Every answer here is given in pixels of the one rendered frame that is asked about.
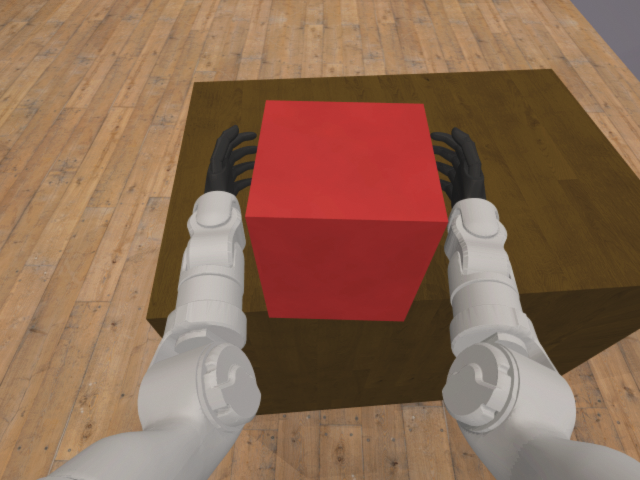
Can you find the robot left forearm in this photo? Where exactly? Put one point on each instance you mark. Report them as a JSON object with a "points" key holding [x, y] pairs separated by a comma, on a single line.
{"points": [[211, 282]]}

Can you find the pedestal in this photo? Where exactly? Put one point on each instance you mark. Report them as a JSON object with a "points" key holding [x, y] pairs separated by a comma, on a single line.
{"points": [[569, 202]]}

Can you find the left robot upper arm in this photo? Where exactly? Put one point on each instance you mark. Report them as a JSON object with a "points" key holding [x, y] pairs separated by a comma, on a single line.
{"points": [[192, 407]]}

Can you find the robot right forearm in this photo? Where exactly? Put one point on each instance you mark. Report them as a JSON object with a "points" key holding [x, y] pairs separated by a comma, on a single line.
{"points": [[483, 291]]}

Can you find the right robot hand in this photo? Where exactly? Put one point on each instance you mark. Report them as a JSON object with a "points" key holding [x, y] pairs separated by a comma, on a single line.
{"points": [[466, 176]]}

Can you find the right robot upper arm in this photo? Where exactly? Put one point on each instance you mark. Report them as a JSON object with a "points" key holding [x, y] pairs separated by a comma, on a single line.
{"points": [[518, 416]]}

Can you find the carton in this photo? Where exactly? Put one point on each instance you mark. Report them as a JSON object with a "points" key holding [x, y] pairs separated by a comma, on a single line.
{"points": [[345, 209]]}

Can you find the left robot hand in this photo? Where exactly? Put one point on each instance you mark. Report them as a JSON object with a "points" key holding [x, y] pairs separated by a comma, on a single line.
{"points": [[221, 173]]}

